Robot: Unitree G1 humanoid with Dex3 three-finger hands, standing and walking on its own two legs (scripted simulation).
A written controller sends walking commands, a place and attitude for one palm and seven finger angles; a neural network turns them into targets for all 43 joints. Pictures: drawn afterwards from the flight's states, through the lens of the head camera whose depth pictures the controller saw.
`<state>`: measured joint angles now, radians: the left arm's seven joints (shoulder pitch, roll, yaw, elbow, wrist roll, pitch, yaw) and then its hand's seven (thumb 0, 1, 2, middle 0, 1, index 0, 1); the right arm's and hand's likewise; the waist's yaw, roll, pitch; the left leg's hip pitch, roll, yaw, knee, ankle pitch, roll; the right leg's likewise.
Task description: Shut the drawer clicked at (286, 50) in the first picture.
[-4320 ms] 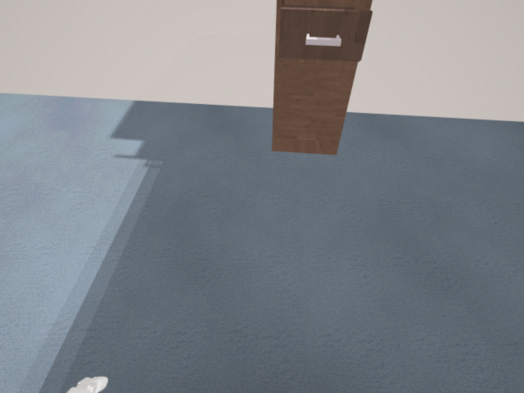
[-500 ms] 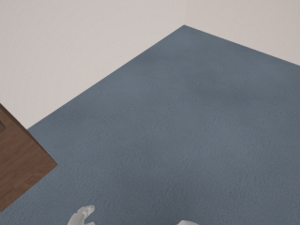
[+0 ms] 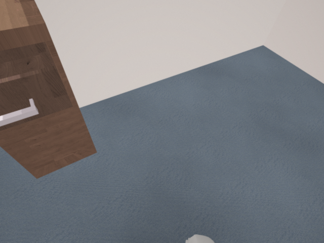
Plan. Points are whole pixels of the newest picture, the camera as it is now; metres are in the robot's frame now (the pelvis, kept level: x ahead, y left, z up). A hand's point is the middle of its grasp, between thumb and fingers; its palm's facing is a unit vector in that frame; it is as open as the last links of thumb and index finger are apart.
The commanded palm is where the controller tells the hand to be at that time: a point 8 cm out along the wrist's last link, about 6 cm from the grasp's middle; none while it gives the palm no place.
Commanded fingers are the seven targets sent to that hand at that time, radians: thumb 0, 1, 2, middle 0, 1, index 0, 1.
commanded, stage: turn to face it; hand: left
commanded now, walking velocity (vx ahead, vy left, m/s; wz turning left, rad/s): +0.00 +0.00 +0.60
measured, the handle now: (12, 112) +0.47 +0.50 -0.03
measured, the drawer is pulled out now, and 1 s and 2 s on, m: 0.17 0.17 0.17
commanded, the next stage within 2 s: take the last steps up to it in 0.78 s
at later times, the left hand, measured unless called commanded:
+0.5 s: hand out of the picture -0.03 +0.15 -0.15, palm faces +0.33 -0.91 -0.24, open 7.3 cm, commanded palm none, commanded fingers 0.00 0.90 0.90 -0.20 -0.30 -0.20 -0.30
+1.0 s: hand out of the picture -0.10 +0.20 -0.16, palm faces +0.49 -0.84 -0.24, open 7.3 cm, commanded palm none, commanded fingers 0.00 0.90 0.90 -0.20 -0.30 -0.20 -0.30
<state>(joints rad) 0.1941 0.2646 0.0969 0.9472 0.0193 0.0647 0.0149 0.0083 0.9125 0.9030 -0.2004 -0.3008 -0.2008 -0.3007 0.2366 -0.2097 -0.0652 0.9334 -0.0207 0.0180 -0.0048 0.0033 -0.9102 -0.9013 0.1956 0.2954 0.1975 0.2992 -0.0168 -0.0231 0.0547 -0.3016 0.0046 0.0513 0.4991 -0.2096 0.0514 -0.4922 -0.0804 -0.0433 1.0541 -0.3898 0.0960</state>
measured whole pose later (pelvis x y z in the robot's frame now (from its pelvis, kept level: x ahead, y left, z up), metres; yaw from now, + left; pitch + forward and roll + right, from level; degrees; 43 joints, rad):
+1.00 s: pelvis -0.06 -0.01 +0.01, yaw +28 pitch -1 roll -1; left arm 0.19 0.24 0.05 0.98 0.02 0.06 0.01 0.01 0.91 0.90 -0.20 -0.30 -0.20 -0.30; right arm 0.23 -0.17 -0.03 0.99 -0.02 0.02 -0.01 0.00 -0.91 -0.90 0.20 0.30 0.20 0.30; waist -0.01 -0.02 0.05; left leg -0.16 -0.04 0.02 0.40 -0.22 0.07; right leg -0.38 -0.07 -0.03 0.91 -0.42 0.08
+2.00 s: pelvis +0.15 +0.11 +0.00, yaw +30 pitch -2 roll +2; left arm 0.18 0.19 0.06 1.00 0.03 0.00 -0.01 0.00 0.92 0.90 -0.20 -0.30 -0.20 -0.30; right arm 0.29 -0.16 -0.06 1.06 -0.03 -0.04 -0.01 -0.01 -0.93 -0.90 0.20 0.30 0.20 0.30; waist -0.02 -0.02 0.03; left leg -0.07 0.02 0.17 0.39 -0.28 0.00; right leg -0.47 -0.11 -0.08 0.74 -0.25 0.02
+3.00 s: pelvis +0.17 +0.12 +0.00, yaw +29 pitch +1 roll +0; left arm 0.30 0.15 -0.01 1.07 0.03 0.01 0.03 0.01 0.91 0.90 -0.20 -0.30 -0.20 -0.30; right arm 0.28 -0.15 -0.03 1.07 -0.02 0.01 -0.04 0.00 -0.91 -0.90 0.20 0.30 0.20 0.30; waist -0.02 0.02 0.04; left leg -0.24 0.05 0.04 0.55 -0.32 -0.01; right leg -0.23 0.01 -0.05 0.53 -0.31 -0.02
